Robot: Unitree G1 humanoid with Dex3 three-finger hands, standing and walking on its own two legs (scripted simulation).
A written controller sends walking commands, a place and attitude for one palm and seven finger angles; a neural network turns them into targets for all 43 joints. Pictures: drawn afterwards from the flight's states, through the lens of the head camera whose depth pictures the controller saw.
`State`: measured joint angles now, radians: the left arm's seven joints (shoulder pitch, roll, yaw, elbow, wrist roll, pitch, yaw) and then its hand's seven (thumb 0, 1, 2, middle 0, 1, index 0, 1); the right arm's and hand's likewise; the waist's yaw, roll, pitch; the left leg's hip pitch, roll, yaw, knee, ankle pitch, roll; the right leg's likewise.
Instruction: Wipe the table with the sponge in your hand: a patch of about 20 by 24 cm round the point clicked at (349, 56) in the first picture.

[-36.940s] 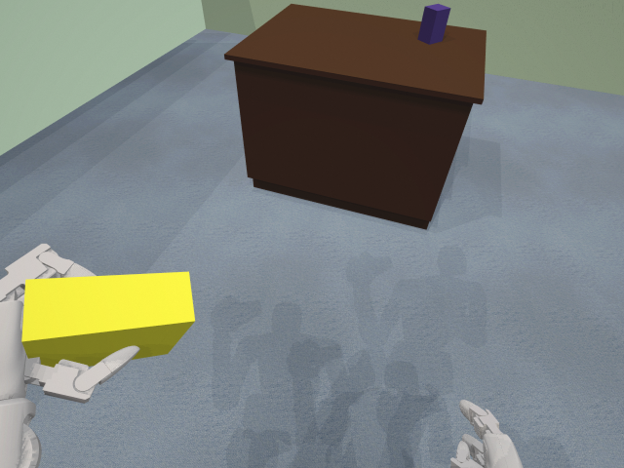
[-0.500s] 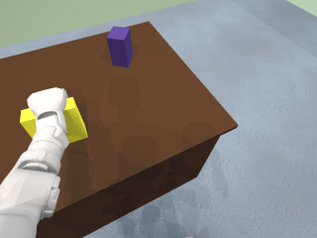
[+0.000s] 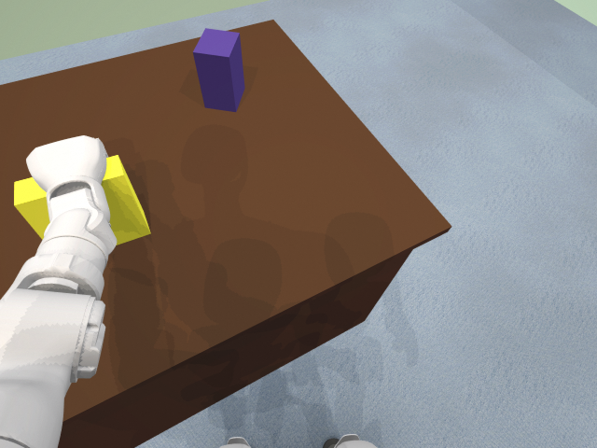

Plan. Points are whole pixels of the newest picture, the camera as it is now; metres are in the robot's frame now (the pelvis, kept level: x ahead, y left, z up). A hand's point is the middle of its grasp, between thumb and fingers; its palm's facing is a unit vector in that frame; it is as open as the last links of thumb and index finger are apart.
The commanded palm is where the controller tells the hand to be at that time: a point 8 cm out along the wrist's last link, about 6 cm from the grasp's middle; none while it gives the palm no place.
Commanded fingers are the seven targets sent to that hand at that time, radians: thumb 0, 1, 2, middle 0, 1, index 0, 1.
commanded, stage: slide back across to the first lane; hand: left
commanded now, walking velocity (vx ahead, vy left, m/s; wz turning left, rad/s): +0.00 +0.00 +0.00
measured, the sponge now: (95, 220) +0.45 +0.30 -0.02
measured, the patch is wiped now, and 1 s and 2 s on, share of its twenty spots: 1.00 1.00 1.00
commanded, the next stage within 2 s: wipe back along the first lane in 0.54 s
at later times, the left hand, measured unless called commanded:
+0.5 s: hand (42, 202) +0.44 +0.35 +0.04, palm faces -0.15 -0.03 -0.99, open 9.5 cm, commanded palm +0.41 +0.33 +0.08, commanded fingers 0.00 0.10 1.30 -1.20 -1.60 -1.20 -1.60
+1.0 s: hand (26, 233) +0.39 +0.36 +0.03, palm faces -0.08 -0.02 -1.00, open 9.6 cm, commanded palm +0.36 +0.33 +0.07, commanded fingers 0.00 0.10 1.30 -1.20 -1.60 -1.20 -1.60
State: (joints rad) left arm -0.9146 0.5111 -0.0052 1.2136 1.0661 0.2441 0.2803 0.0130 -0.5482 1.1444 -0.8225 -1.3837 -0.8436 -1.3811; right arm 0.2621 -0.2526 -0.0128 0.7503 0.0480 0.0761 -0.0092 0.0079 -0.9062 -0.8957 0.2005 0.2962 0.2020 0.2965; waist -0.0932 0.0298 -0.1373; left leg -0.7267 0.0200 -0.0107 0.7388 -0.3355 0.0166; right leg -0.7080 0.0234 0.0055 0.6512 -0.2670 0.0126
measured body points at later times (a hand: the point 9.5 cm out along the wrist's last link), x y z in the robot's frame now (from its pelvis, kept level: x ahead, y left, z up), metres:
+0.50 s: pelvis +0.03 +0.00 +0.01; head +0.11 +0.01 +0.45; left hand +0.44 +0.34 +0.09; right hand +0.08 -0.28 -0.12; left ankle +0.00 +0.11 -0.71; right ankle +0.02 -0.13 -0.71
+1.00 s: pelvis +0.03 +0.01 +0.01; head +0.08 +0.02 +0.46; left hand +0.39 +0.35 +0.09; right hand +0.14 -0.25 -0.11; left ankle +0.00 +0.11 -0.71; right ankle +0.02 -0.13 -0.71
